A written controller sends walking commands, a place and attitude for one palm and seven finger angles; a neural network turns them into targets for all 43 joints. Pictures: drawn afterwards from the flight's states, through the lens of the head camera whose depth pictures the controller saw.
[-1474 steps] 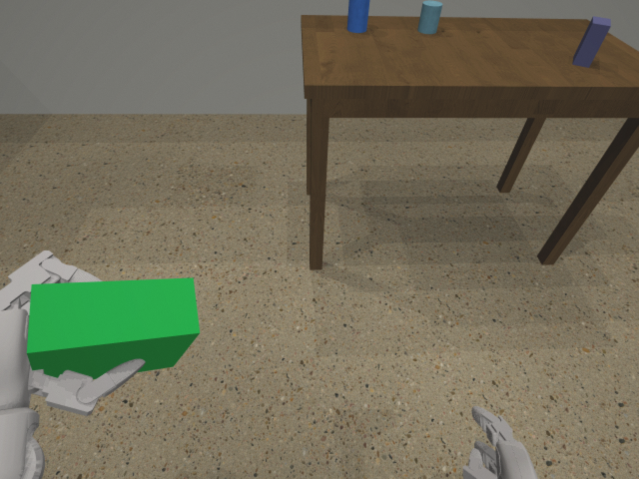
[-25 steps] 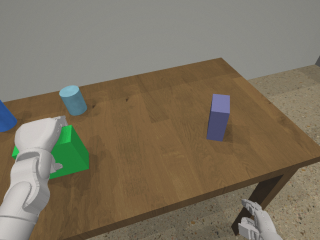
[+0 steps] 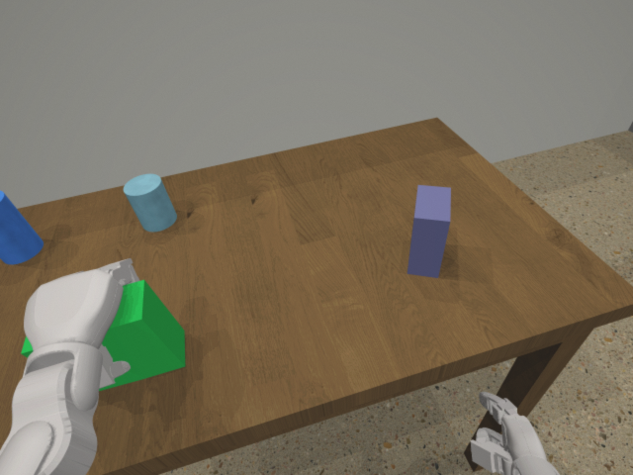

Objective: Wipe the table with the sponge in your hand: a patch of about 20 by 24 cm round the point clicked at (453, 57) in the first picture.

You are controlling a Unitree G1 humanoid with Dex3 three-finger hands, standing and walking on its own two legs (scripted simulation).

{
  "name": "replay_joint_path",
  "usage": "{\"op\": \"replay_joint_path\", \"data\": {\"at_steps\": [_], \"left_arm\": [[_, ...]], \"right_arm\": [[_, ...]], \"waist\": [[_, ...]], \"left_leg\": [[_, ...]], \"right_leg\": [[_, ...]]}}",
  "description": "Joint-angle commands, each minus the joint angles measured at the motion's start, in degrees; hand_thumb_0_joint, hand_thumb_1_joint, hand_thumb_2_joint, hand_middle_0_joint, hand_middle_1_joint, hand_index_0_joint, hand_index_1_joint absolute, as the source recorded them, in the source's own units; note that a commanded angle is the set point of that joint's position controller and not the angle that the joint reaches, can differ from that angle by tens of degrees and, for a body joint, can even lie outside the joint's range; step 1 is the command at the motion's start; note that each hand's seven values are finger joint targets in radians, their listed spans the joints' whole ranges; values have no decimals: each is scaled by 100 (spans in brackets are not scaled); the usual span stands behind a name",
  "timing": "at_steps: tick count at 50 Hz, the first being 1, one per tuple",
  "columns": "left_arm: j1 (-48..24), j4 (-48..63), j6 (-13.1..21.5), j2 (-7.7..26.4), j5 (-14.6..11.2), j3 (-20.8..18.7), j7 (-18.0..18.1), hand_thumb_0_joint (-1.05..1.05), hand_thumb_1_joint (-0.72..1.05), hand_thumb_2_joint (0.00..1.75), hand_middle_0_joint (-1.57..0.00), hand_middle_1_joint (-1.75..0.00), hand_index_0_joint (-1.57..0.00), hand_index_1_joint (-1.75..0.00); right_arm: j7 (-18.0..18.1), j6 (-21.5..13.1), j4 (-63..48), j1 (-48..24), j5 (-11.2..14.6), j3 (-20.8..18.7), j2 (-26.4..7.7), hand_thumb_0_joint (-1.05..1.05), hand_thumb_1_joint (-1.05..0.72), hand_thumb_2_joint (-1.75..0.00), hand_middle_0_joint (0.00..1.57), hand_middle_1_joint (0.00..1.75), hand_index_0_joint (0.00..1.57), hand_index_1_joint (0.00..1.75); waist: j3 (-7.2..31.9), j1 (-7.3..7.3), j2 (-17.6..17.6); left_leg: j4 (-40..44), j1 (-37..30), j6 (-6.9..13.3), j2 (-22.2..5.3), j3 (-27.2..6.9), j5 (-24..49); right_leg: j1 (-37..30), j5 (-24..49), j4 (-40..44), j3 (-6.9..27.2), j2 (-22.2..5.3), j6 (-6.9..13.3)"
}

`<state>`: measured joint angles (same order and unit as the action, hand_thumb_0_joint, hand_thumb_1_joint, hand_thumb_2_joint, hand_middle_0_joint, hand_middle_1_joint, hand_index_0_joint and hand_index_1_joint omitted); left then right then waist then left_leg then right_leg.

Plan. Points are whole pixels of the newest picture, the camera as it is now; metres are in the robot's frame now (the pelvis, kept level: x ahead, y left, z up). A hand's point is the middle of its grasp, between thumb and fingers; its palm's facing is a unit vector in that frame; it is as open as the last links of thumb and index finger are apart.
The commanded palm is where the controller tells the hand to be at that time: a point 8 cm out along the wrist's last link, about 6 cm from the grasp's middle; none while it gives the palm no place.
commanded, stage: wipe back along the first lane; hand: left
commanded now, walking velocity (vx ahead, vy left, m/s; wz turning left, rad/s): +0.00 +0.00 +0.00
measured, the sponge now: (123, 348) +0.23 +0.29 +0.07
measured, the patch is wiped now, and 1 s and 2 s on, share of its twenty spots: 0.95 0.95 0.95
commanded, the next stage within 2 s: lift the sponge slowly off the table in 0.10 s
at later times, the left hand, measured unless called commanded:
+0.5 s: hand (105, 346) +0.20 +0.27 +0.12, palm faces +0.10 -0.07 -0.99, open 9.9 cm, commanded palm +0.17 +0.26 +0.16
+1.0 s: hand (96, 352) +0.19 +0.27 +0.13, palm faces +0.08 -0.08 -0.99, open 9.9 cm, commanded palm +0.16 +0.27 +0.20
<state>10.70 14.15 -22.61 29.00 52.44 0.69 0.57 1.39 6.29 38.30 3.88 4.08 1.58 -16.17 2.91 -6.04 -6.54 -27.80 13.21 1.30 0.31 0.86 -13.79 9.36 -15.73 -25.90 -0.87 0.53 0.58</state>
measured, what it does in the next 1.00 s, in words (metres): stands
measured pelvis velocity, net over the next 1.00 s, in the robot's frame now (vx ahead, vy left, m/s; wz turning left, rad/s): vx -0.02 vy -0.02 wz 0.01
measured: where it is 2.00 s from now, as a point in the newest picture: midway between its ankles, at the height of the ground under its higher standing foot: outside the picture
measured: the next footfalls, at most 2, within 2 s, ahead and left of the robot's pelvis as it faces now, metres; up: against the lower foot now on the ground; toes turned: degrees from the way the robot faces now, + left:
none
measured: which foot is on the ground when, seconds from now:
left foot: down 0.00-1.00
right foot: down 0.00-1.00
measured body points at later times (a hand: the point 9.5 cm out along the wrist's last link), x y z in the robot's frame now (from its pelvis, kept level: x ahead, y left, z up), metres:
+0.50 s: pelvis -0.01 -0.01 +0.00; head -0.03 -0.05 +0.45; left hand +0.19 +0.27 +0.17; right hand +0.22 -0.22 -0.10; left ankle +0.01 +0.10 -0.74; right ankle -0.02 -0.12 -0.74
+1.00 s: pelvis -0.02 -0.02 +0.00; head -0.04 -0.06 +0.45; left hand +0.18 +0.27 +0.18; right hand +0.22 -0.22 -0.09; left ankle +0.01 +0.10 -0.74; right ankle -0.02 -0.12 -0.74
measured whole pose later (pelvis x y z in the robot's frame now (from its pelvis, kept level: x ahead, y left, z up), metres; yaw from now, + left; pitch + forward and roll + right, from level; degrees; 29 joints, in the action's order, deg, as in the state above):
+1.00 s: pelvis -0.02 -0.02 +0.00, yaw +0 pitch -4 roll +0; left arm 11.6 17.7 -21.2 31.5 48.9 1.1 -3.1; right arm 3.5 3.1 41.1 3.6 2.8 2.1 -15.3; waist 1.0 -8.4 -6.8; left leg -26.6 10.4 0.1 -0.6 -0.1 -12.2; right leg 6.6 -14.6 -25.2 -1.6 1.6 1.9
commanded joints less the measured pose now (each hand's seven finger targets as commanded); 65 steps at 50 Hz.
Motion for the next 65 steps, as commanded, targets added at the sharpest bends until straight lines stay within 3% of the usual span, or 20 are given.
{"op": "replay_joint_path", "data": {"at_steps": [1, 2, 9, 11, 14, 21, 29, 31, 34, 36, 37, 41, 45, 51, 53, 56, 58, 61, 62, 65], "left_arm": [[-64, 628, -135, 477, -225, -173, -139, 0, 10, 130, -120, -160, -120, -160], [131, 651, -176, 259, -242, 41, -154, 0, 10, 130, -120, -160, -120, -160], [827, 853, -213, 386, -324, -175, -140, 0, 10, 130, -120, -160, -120, -160], [570, 1063, -185, 586, -267, -339, -99, 0, 10, 130, -120, -160, -120, -160], [260, 869, -255, 642, -203, -285, -97, 0, 10, 130, -120, -160, -120, -160], [-144, 1288, -150, 948, -142, -513, -119, 0, 10, 130, -120, -160, -120, -160], [-100, 1399, -24, 895, -193, -469, -130, 0, 10, 130, -120, -160, -120, -160], [-355, 1573, 26, 1257, -174, -803, -76, 0, 10, 130, -120, -160, -120, -160], [-509, 1234, 9, 1284, -173, -811, -71, 0, 10, 130, -120, -160, -120, -160], [-703, 1664, 66, 1444, -128, -921, -53, 0, 10, 130, -120, -160, -120, -160], [-701, 1623, 57, 1282, -151, -753, -66, 0, 10, 130, -120, -160, -120, -160], [-894, 1690, 96, 1639, -150, -1068, -63, 0, 10, 130, -120, -160, -120, -160], [-1216, 1649, 171, 1477, -157, -829, -90, 0, 10, 130, -120, -160, -120, -160], [-1464, 1594, 228, 1946, -170, -1275, -80, 0, 10, 130, -120, -160, -120, -160], [-1608, 1420, 194, 1620, -216, -946, -115, 0, 10, 130, -120, -160, -120, -160], [-1762, 1405, 154, 1854, -256, -1140, -156, 0, 10, 130, -120, -160, -120, -160], [-1909, 1253, 129, 1720, -257, -960, -212, 0, 10, 130, -120, -160, -120, -160], [-1738, 1479, 122, 1958, -299, -1227, -283, 0, 10, 130, -120, -160, -120, -160], [-1768, 1409, 100, 1650, -317, -901, -337, 0, 10, 130, -120, -160, -120, -160], [-1880, 1238, 62, 1883, -313, -1080, -371, 0, 10, 130, -120, -160, -120, -160]], "right_arm": [[-22, -520, -1251, -1627, -5, -150, -474, 0, -90, -90, 20, 30, 20, 30], [-28, -537, -1327, -1560, -6, -141, -452, 0, -90, -90, 20, 30, 20, 30], [-83, -508, -1285, -1556, -21, -143, -449, 0, -90, -90, 20, 30, 20, 30], [-72, -515, -1252, -1672, -19, -150, -437, 0, -90, -90, 20, 30, 20, 30], [-9, -523, -1242, -1540, -39, -131, -468, 0, -90, -90, 20, 30, 20, 30], [40, -651, -1245, -1691, -63, -117, -410, 0, -90, -90, 20, 30, 20, 30], [43, -722, -1241, -1540, -115, -108, -384, 0, -90, -90, 20, 30, 20, 30], [55, -756, -1217, -1668, -111, -103, -388, 0, -90, -90, 20, 30, 20, 30], [114, -744, -1160, -1514, -130, -107, -413, 0, -90, -90, 20, 30, 20, 30], [102, -786, -1195, -1708, -109, -90, -386, 0, -90, -90, 20, 30, 20, 30], [115, -803, -1236, -1600, -137, -83, -358, 0, -90, -90, 20, 30, 20, 30], [130, -818, -1157, -1715, -120, -80, -379, 0, -90, -90, 20, 30, 20, 30], [163, -847, -1112, -1604, -137, -83, -349, 0, -90, -90, 20, 30, 20, 30], [212, -920, -1079, -1773, -124, -72, -382, 0, -90, -90, 20, 30, 20, 30], [211, -930, -1045, -1675, -121, -42, -329, 0, -90, -90, 20, 30, 20, 30], [236, -936, -1080, -1877, -98, -39, -377, 0, -90, -90, 20, 30, 20, 30], [236, -934, -1040, -1767, -107, -26, -359, 0, -90, -90, 20, 30, 20, 30], [227, -944, -1104, -1912, -84, -40, -382, 0, -90, -90, 20, 30, 20, 30], [236, -936, -1142, -1865, -131, -2, -359, 0, -90, -90, 20, 30, 20, 30], [228, -867, -1048, -1756, -110, -34, -398, 0, -90, -90, 20, 30, 20, 30]], "waist": [[600, -129, 783], [608, -159, 756], [488, -200, 902], [458, -162, 855], [341, -161, 823], [677, -191, 586], [610, -221, 554], [688, -224, 510], [575, -222, 590], [785, -239, 333], [802, -260, 338], [788, -234, 299], [764, -201, 230], [837, -254, 278], [725, -203, 270], [728, -249, 176], [798, -216, 301], [944, -276, 238], [860, -285, 224], [746, -243, 386]], "left_leg": [[302, -495, 106, 1, -382, 1257], [271, -463, 119, 23, -335, 1280], [184, -376, 123, 27, -338, 1318], [204, -411, 110, 16, -377, 1218], [210, -390, 127, 32, -343, 1137], [207, -587, 131, 59, -384, 1220], [205, -637, 133, 71, -367, 1396], [217, -671, 117, 63, -412, 1363], [205, -640, 128, 90, -357, 1341], [239, -757, 109, 96, -408, 1403], [225, -744, 127, 110, -362, 1439], [259, -799, 110, 101, -409, 1410], [310, -862, 112, 103, -373, 1344], [366, -906, 100, 109, -432, 1288], [402, -846, 76, 103, -384, 1239], [459, -828, 69, 108, -435, 1061], [436, -790, 62, 107, -385, 1126], [458, -824, 75, 116, -447, 1158], [423, -750, 73, 108, -382, 1166], [452, -703, 69, 99, -408, 1060]], "right_leg": [[10, 1228, 337, 245, 164, 309], [-20, 1236, 311, 92, 139, 291], [-30, 1418, 276, 187, 125, 267], [34, 1265, 315, 381, 158, 297], [124, 1104, 351, 266, 130, 278], [-37, 1128, 349, 453, 149, 325], [-46, 1307, 388, 294, 121, 310], [-92, 1274, 390, 498, 157, 348], [-48, 1244, 461, 404, 109, 327], [-152, 1248, 435, 543, 144, 367], [-173, 1254, 427, 372, 110, 357], [-176, 1214, 489, 569, 143, 374], [-103, 1064, 577, 428, 81, 333], [-200, 945, 629, 646, 132, 406], [-99, 845, 660, 450, 74, 350], [-155, 672, 685, 667, 97, 416], [-158, 743, 665, 511, 30, 364], [-280, 793, 614, 622, 89, 397], [-237, 845, 587, 443, 31, 389], [-138, 721, 657, 503, 8, 339]]}}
